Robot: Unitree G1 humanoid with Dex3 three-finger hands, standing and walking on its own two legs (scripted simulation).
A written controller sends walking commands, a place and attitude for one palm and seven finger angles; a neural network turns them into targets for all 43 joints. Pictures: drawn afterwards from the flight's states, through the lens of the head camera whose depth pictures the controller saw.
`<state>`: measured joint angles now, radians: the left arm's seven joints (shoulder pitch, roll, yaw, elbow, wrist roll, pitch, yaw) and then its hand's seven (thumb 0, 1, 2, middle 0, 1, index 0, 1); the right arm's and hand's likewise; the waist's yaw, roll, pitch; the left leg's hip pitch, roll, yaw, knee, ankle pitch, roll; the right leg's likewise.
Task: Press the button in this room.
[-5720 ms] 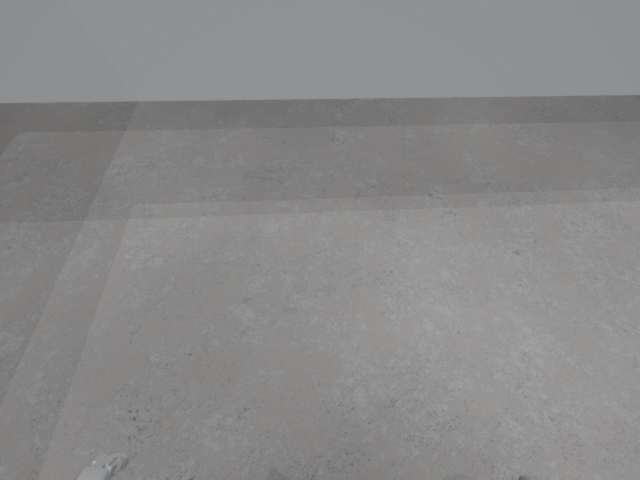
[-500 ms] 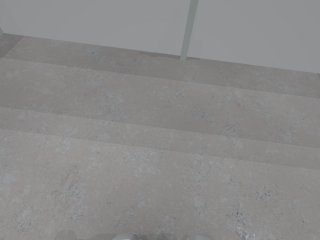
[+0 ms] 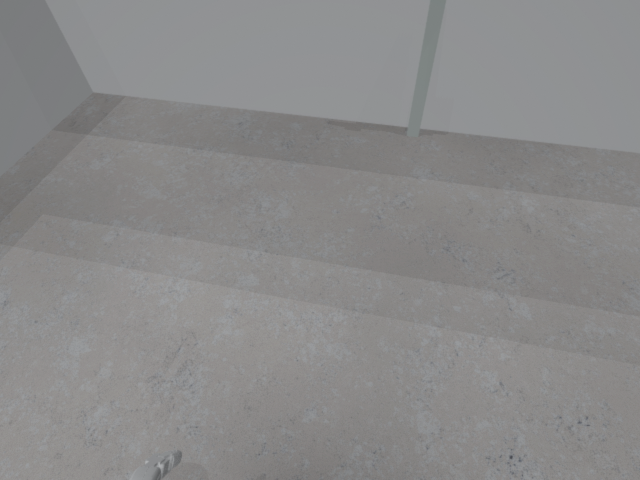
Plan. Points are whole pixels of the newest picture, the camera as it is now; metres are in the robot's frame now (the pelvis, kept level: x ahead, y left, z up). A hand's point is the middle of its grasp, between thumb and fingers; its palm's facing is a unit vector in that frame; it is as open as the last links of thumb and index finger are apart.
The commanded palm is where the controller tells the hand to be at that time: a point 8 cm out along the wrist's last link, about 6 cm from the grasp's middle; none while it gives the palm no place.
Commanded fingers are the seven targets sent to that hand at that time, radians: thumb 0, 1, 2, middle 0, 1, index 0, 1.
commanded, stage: turn or walk to find it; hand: left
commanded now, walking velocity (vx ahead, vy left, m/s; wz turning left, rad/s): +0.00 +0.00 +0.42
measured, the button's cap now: out of the picture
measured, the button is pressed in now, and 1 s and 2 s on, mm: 0 0 0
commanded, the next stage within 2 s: none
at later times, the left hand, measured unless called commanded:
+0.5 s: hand out of the picture -0.08 +0.21 -0.17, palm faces +0.31 -0.92 -0.24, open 7.4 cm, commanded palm none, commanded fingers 0.00 0.90 0.90 -0.20 -0.30 -0.20 -0.30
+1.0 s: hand out of the picture -0.04 +0.23 -0.14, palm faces +0.42 -0.86 -0.28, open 7.4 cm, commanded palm none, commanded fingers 0.00 0.90 0.90 -0.20 -0.30 -0.20 -0.30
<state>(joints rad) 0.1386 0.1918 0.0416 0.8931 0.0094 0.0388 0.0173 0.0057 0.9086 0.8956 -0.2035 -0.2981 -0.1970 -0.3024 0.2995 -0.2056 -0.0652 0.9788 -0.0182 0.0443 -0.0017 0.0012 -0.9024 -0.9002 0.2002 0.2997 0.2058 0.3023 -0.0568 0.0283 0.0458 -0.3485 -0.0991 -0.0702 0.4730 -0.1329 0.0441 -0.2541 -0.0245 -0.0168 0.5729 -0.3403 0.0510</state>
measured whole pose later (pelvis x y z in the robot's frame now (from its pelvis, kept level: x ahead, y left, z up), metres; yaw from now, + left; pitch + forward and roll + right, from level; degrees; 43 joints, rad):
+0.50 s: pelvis -0.04 +0.01 +0.00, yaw +16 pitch +0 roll +0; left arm 0.28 0.21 0.04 0.98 0.03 0.02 0.01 0.01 0.91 0.90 -0.21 -0.30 -0.20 -0.30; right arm 0.13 -0.25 -0.06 0.96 -0.01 0.05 0.01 0.00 -0.91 -0.90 0.19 0.30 0.20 0.30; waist 0.03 -0.01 0.07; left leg -0.25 0.03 0.06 0.60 -0.32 -0.06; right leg -0.25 -0.16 -0.25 0.61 -0.33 0.03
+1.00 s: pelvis -0.07 -0.01 +0.00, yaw +26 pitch -1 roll +1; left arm 0.13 0.21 0.05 0.91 0.01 0.04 0.01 0.01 0.91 0.90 -0.20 -0.30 -0.20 -0.30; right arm 0.26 -0.20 -0.05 0.97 -0.02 0.04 0.00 0.00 -0.90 -0.90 0.20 0.30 0.21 0.30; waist -0.04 0.03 0.06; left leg -0.28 -0.05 -0.08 0.49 -0.20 0.00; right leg -0.30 -0.04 -0.03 0.67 -0.37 0.07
